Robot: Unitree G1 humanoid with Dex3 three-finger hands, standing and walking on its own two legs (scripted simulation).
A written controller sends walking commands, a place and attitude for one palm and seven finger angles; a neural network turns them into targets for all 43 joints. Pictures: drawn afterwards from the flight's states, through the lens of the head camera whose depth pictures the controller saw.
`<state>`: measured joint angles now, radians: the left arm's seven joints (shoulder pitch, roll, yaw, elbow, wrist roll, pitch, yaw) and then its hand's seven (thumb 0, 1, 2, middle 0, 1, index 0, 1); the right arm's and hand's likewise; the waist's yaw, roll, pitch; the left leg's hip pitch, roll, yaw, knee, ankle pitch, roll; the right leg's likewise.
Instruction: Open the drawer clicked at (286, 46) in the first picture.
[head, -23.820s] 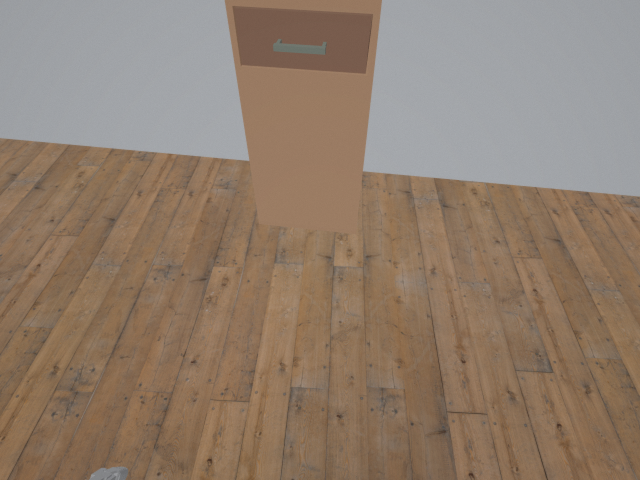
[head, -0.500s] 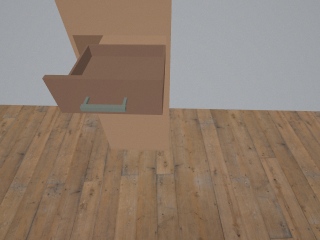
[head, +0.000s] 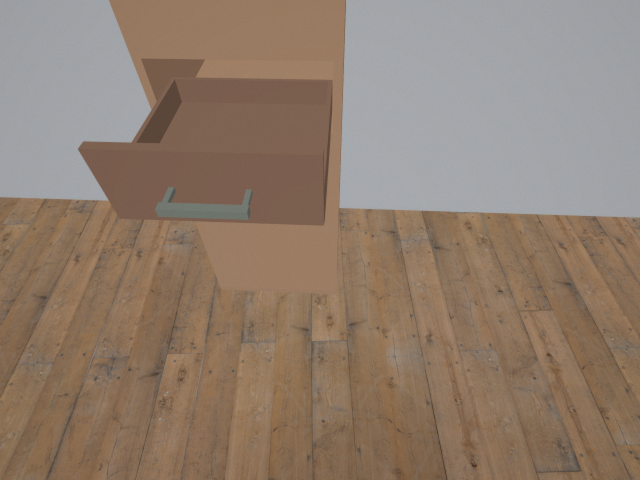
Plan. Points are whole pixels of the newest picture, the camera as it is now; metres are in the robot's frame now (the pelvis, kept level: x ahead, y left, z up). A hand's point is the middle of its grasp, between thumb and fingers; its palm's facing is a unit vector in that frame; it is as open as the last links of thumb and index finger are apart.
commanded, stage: stand and wait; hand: left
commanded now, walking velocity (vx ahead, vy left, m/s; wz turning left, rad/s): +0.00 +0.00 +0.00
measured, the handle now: (206, 202) +0.52 +0.22 +0.02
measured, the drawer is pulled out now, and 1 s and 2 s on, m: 0.30 0.30 0.30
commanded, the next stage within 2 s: none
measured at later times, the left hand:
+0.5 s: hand out of the picture +0.05 +0.21 -0.16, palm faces +0.02 -0.96 -0.27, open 7.4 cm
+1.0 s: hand out of the picture +0.08 +0.24 -0.16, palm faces -0.01 -0.95 -0.31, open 7.4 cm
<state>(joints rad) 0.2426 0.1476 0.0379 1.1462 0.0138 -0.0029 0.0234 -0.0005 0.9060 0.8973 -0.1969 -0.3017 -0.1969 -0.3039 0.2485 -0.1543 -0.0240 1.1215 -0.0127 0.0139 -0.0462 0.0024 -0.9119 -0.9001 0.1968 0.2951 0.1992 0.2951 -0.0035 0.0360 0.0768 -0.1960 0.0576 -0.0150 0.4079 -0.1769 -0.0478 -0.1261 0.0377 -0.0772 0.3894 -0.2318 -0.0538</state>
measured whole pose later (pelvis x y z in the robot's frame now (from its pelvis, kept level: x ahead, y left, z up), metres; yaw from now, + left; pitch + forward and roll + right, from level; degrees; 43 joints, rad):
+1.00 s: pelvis +0.01 +0.01 +0.01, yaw -1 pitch -2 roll +0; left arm 0.13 0.28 0.04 1.14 0.01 -0.02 0.00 0.00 0.90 0.90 -0.20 -0.30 -0.20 -0.30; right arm 0.13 -0.29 -0.02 1.12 -0.01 0.01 -0.02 0.00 -0.91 -0.90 0.20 0.30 0.20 0.30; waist 0.00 0.02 0.07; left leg -0.14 0.05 0.01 0.32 -0.16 -0.04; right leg -0.08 0.03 -0.05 0.31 -0.20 -0.04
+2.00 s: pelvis +0.03 +0.01 +0.01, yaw -1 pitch -1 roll +0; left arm 0.11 0.30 0.03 1.13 0.01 -0.02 0.00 0.00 0.90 0.90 -0.20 -0.30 -0.20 -0.30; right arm 0.12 -0.31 -0.02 1.12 -0.01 0.00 -0.02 0.00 -0.91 -0.90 0.20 0.30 0.20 0.30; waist -0.01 0.02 0.06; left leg -0.11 0.05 0.02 0.30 -0.17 -0.04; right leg -0.04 0.03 -0.05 0.27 -0.21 -0.04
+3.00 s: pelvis +0.03 +0.01 +0.01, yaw -2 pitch -1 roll +0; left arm 0.10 0.32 0.02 1.13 0.01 -0.02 0.00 0.00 0.90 0.90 -0.20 -0.30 -0.20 -0.30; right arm 0.11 -0.32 -0.02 1.12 -0.01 0.00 -0.02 0.00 -0.91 -0.90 0.20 0.30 0.20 0.30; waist -0.01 0.01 0.07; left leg -0.10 0.05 0.02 0.29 -0.17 -0.04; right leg -0.04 0.03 -0.04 0.26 -0.20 -0.04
